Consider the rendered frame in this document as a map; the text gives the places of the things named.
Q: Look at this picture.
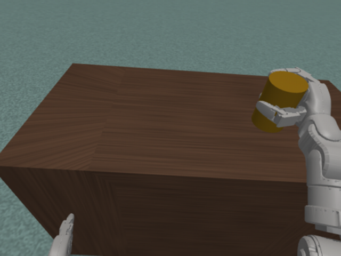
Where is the right robot hand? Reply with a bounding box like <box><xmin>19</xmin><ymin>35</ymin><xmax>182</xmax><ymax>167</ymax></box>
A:
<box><xmin>256</xmin><ymin>67</ymin><xmax>331</xmax><ymax>127</ymax></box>

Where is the can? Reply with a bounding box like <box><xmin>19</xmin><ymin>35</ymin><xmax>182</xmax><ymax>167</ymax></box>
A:
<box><xmin>251</xmin><ymin>71</ymin><xmax>308</xmax><ymax>133</ymax></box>

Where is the left robot hand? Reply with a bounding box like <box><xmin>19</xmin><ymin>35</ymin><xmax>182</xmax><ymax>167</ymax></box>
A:
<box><xmin>48</xmin><ymin>213</ymin><xmax>74</xmax><ymax>256</ymax></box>

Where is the right robot arm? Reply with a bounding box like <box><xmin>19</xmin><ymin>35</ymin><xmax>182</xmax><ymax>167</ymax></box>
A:
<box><xmin>297</xmin><ymin>114</ymin><xmax>341</xmax><ymax>256</ymax></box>

